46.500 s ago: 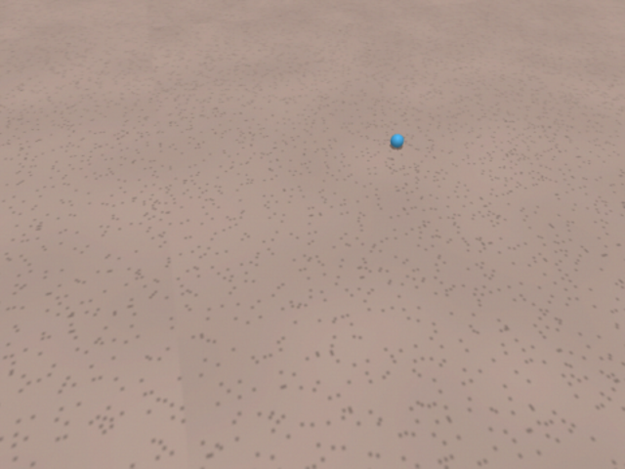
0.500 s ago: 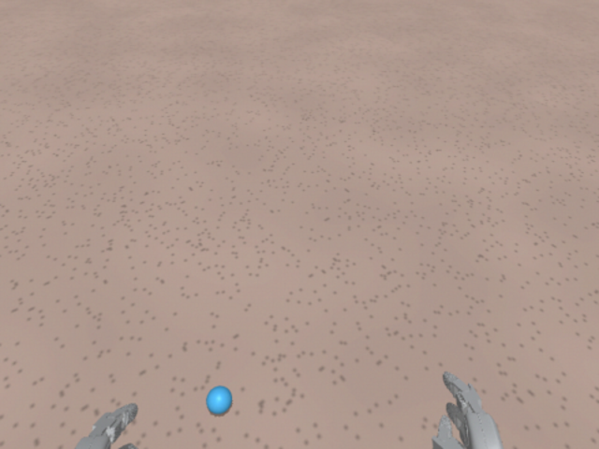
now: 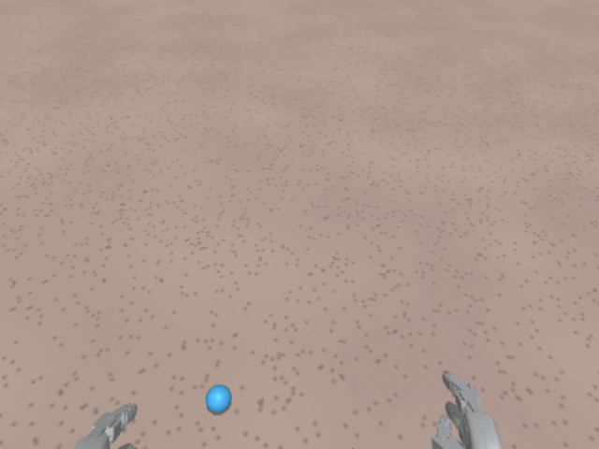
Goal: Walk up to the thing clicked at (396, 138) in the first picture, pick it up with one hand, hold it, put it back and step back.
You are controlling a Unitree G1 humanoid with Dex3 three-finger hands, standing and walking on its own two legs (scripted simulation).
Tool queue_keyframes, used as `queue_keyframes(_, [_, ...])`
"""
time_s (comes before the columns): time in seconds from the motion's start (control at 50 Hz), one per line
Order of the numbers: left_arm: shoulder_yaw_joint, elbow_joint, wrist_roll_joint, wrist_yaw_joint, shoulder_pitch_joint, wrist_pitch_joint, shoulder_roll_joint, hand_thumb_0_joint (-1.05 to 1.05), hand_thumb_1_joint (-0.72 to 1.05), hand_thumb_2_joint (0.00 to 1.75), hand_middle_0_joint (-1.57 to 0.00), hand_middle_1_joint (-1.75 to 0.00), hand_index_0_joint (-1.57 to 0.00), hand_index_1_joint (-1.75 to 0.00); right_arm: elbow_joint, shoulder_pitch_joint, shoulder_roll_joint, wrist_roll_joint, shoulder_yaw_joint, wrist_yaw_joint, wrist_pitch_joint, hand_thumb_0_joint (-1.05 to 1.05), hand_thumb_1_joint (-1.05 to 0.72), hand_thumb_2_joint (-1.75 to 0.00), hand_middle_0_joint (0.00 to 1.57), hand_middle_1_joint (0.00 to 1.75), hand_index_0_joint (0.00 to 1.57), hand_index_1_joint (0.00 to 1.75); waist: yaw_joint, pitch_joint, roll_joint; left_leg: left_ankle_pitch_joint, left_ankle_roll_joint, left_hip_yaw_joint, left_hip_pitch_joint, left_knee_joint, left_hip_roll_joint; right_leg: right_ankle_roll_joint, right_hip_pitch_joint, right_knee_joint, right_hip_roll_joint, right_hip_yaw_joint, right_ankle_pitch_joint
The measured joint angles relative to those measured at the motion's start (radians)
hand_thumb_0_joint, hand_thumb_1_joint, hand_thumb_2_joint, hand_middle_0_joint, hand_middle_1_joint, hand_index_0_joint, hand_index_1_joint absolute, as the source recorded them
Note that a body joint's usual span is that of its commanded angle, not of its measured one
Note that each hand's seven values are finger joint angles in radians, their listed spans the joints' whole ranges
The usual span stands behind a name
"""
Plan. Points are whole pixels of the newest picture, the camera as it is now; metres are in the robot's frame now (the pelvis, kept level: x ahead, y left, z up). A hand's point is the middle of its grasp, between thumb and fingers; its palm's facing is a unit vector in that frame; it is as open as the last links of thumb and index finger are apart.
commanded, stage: home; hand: left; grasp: from above
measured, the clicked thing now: (218, 398) +0.46 +0.19 -0.67
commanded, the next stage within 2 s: stand in 0.16 s
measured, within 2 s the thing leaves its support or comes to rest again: neither
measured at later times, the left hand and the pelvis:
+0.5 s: hand out of the picture +0.13 +0.23 -0.10, palm faces +0.02 -0.94 -0.35, open 7.4 cm; pelvis +0.00 +0.00 +0.02, yaw +0 degrees
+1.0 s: hand out of the picture +0.04 +0.24 -0.10, palm faces +0.05 -0.94 -0.33, open 7.4 cm; pelvis +0.00 +0.00 +0.06, yaw +1 degrees
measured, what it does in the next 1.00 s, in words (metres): rises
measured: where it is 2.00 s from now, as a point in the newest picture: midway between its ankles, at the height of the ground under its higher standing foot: outside the picture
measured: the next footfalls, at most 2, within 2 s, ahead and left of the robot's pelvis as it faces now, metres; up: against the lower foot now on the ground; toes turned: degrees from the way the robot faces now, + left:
none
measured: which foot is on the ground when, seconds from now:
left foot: down 0.00-1.00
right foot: down 0.00-1.00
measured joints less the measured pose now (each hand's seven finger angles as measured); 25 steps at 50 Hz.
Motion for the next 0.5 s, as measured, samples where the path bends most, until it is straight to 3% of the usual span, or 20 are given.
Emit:
queue_keyframes(0.26, [0.0, -0.015, 0.001, 0.003, 0.006, -0.006, 0.006, 0.01, 0.9, 0.9, -0.2, -0.3, -0.2, -0.3, 0.002, -0.002, 0.002, -0.002, -0.002, 0.001, 0.005, 0.02, -0.9, -0.89, 0.2, 0.3, 0.2, 0.3, 0.001, -0.002, 0.0, -0.009, 0.001, 0.0, 0.001, 0.006, 0.0, 0.001, 0.001, 0.004, 0.0, 0.001, -0.008])
queue_keyframes(0.32, [-0.03, 0.223, 0.066, 0.015, -0.126, -0.197, 0.032, 0.01, 0.9, 0.9, -0.2, -0.3, -0.2, -0.3, 0.102, -0.062, -0.019, -0.082, -0.014, 0.058, 0.073, 0.01, -0.9, -0.89, 0.2, 0.3, 0.2, 0.3, 0.036, 0.095, -0.028, 0.009, 0.009, 0.02, 0.095, -0.035, -0.014, -0.002, 0.08, -0.011, -0.014, 0.018, -0.003])
queue_keyframes(0.36, [-0.028, 0.393, 0.092, 0.016, -0.205, -0.281, 0.047, 0.01, 0.9, 0.9, -0.2, -0.3, -0.2, -0.3, 0.168, -0.096, -0.045, -0.105, -0.008, 0.108, 0.138, 0.01, -0.9, -0.89, 0.2, 0.3, 0.2, 0.3, 0.051, 0.13, -0.045, 0.029, 0.012, 0.031, 0.141, -0.075, -0.024, -0.004, 0.116, -0.031, -0.025, 0.027, 0.007])
queue_keyframes(0.42, [-0.014, 0.568, 0.101, 0.013, -0.26, -0.347, 0.068, 0.01, 0.9, 0.9, -0.2, -0.3, -0.2, -0.3, 0.226, -0.11, -0.066, -0.084, -0.026, 0.156, 0.183, 0.02, -0.9, -0.89, 0.2, 0.3, 0.2, 0.3, 0.059, 0.168, -0.059, 0.052, 0.015, 0.041, 0.2, -0.126, -0.036, 0.001, 0.165, -0.063, -0.037, 0.036, 0.02])
queue_keyframes(0.5, [0.008, 0.733, 0.1, 0.016, -0.267, -0.39, 0.081, 0.01, 0.9, 0.9, -0.2, -0.3, -0.2, -0.3, 0.277, -0.1, -0.082, -0.067, -0.058, 0.177, 0.209, 0.02, -0.9, -0.89, 0.2, 0.3, 0.2, 0.3, 0.06, 0.186, -0.061, 0.072, 0.017, 0.048, 0.257, -0.181, -0.037, 0.007, 0.219, -0.114, -0.039, 0.04, 0.04])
